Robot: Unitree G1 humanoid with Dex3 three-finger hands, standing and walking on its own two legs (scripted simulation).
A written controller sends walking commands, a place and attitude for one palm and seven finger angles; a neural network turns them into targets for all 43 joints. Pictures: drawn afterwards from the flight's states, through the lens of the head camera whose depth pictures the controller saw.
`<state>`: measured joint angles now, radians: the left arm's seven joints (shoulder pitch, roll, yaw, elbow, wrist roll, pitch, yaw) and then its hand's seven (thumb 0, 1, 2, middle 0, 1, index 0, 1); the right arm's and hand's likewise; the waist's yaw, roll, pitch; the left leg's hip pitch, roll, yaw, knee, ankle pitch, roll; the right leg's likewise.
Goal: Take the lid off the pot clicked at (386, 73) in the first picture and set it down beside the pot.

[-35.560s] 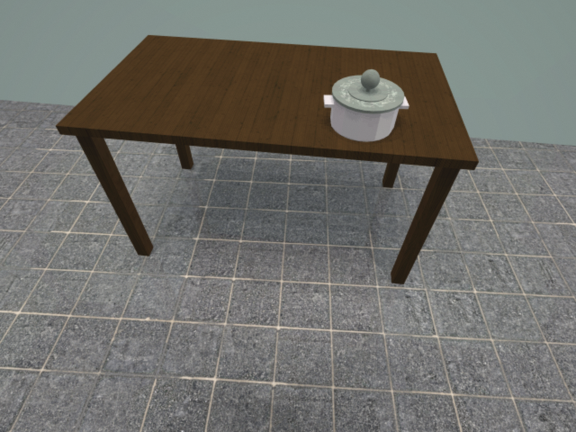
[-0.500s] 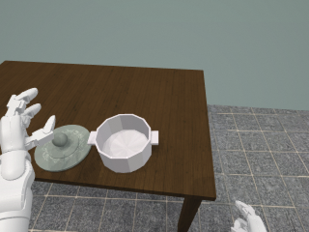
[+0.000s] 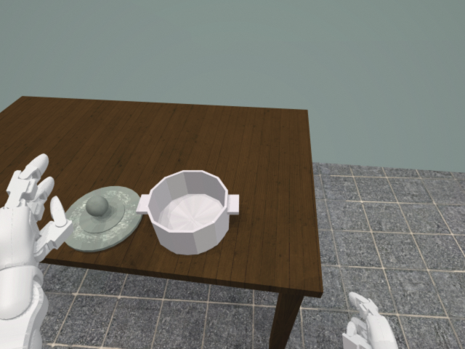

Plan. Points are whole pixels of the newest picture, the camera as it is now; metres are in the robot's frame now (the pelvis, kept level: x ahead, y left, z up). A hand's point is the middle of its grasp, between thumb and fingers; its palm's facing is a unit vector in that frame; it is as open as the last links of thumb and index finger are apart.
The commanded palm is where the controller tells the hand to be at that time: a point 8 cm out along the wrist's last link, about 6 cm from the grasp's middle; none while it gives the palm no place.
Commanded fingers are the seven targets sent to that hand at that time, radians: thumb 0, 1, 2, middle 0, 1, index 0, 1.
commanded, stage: draw the hand back to the body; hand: left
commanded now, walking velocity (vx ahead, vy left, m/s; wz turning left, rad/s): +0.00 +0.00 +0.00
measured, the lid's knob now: (97, 206) +0.42 +0.39 -0.05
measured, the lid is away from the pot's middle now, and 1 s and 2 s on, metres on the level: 0.23 0.23 0.23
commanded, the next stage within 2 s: step back with the hand held close in 0.56 s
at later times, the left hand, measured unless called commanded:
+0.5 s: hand (43, 259) +0.18 +0.27 +0.15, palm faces +0.39 -0.85 -0.36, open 7.4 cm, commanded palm +0.13 +0.31 +0.17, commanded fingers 0.00 0.90 0.90 -0.20 -0.30 -0.20 -0.30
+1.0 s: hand (43, 269) +0.18 +0.28 +0.13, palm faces +0.21 -0.88 -0.43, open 7.4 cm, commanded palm +0.11 +0.33 +0.17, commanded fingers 0.00 0.90 0.90 -0.20 -0.30 -0.20 -0.30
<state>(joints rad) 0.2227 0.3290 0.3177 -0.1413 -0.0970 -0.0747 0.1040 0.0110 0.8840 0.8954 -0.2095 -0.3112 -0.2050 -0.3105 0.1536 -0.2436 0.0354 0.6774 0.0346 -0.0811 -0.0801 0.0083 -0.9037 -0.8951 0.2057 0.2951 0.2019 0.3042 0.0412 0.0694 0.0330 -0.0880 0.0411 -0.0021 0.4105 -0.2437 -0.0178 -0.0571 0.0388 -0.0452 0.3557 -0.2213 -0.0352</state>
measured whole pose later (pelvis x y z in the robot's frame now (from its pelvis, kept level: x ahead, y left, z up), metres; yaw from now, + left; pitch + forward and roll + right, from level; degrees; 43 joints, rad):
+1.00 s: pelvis -0.02 +0.05 -0.01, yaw -1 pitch +1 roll -1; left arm 0.63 0.38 0.34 -0.59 -0.07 -0.16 0.06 0.01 0.90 0.90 -0.21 -0.30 -0.20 -0.30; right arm 0.16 -0.23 0.01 0.56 0.02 -0.04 -0.05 0.01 -0.90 -0.89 0.21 0.30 0.20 0.30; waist 0.00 -0.02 0.06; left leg -0.28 -0.01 0.04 0.52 -0.25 0.05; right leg -0.25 -0.02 0.00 0.46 -0.21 0.04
